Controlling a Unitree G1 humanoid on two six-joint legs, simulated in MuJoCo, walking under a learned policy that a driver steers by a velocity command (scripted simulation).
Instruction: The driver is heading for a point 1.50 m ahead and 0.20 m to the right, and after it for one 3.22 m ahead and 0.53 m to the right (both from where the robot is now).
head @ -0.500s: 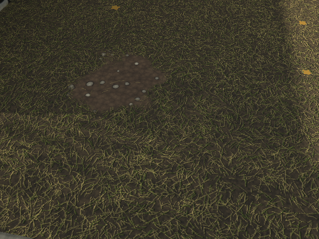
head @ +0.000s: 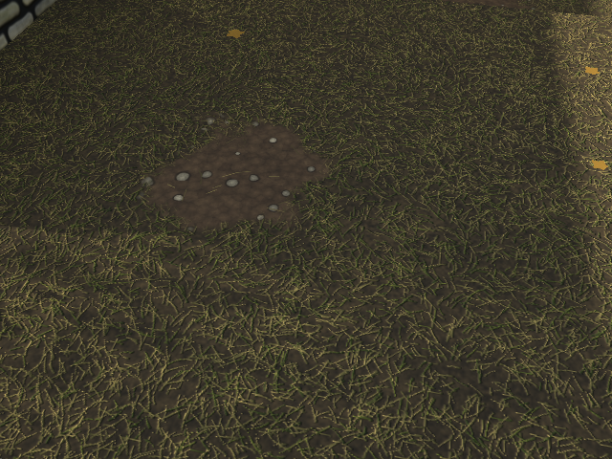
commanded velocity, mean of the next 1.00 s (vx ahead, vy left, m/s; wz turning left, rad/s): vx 0.43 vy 0.00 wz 0.00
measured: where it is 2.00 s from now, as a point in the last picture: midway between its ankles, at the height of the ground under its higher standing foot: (344, 299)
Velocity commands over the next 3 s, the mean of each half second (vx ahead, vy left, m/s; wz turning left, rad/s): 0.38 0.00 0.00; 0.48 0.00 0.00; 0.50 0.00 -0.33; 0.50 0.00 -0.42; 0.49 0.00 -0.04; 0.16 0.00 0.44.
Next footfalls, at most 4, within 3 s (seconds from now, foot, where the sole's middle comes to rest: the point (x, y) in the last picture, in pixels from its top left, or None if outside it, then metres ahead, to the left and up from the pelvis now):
0.16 left None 0.11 0.14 -0.77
0.62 right None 0.36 -0.08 -0.77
1.10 left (268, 417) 0.71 0.14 -0.94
1.64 right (371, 338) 0.96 -0.14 -0.94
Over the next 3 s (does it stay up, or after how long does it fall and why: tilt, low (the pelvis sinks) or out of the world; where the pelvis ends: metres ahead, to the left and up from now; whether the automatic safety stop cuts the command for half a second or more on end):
stays up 1.38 -0.27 -0.16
